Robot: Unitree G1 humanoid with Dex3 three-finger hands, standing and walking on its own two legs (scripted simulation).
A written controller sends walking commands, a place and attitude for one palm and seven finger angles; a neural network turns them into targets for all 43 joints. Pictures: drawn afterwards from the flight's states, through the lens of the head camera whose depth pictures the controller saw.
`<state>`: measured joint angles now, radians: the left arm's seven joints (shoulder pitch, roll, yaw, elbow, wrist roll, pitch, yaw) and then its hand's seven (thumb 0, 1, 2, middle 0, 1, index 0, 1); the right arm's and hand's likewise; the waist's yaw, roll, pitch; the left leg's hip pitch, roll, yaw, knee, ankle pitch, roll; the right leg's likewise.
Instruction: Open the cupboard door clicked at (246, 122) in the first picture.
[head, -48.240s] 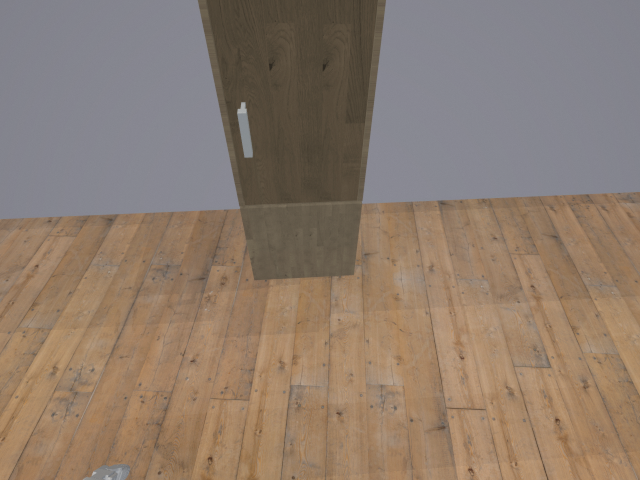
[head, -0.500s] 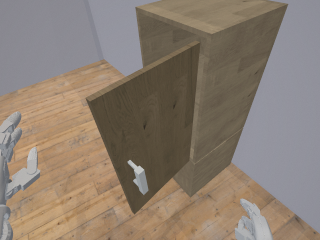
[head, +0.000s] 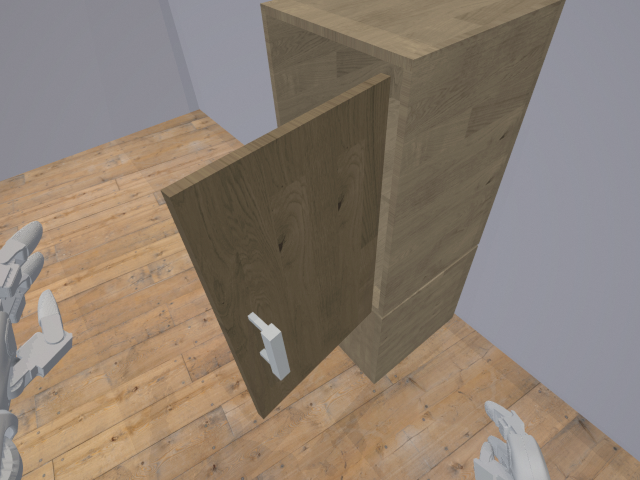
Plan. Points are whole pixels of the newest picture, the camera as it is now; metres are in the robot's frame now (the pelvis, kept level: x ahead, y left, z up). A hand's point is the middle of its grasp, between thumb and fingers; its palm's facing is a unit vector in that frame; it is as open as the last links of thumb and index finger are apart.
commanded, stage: step back with the hand held close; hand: left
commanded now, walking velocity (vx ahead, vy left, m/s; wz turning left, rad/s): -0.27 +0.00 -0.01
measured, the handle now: (268, 345) +0.33 +0.12 -0.07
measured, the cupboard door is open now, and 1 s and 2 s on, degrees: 98 98 98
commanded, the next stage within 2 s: stop stepping back and stand still in 1.04 s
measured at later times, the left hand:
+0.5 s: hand out of the picture +0.14 +0.29 +0.16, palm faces +0.35 -0.78 -0.52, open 7.4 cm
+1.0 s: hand out of the picture +0.03 +0.31 +0.17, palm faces +0.47 -0.74 -0.49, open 7.4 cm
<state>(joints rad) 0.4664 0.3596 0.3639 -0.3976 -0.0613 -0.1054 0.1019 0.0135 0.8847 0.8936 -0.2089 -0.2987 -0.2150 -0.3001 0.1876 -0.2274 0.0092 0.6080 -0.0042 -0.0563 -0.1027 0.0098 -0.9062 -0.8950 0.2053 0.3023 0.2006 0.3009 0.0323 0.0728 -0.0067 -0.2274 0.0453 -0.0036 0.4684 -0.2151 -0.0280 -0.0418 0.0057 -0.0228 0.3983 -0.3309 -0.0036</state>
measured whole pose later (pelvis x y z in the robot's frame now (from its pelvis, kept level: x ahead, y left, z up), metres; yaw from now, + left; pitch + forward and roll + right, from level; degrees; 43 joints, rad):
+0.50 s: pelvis -0.07 +0.03 +0.00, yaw +0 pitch +0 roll -2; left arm 0.57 0.44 0.41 -0.50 -0.06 -0.17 0.13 0.01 0.88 0.89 -0.21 -0.30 -0.22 -0.30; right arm 0.18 -0.23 -0.01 0.55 0.01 0.02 -0.10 0.01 -0.91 -0.89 0.21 0.30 0.20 0.30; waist -0.01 0.05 0.04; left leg -0.37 0.04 0.00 0.46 -0.10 0.01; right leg -0.21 0.00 -0.01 0.44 -0.23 0.03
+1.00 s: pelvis -0.17 +0.03 -0.01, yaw +6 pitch +1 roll -5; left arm 0.47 0.48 0.46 -0.53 -0.05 -0.21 0.14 0.01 0.88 0.89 -0.21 -0.30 -0.22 -0.30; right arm 0.18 -0.18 -0.03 0.60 -0.01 -0.08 -0.08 0.01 -0.91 -0.89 0.21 0.30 0.20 0.30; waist -0.03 0.05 0.05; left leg -0.53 0.07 0.01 0.47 -0.04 0.04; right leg -0.34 0.11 -0.02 0.79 -0.45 -0.01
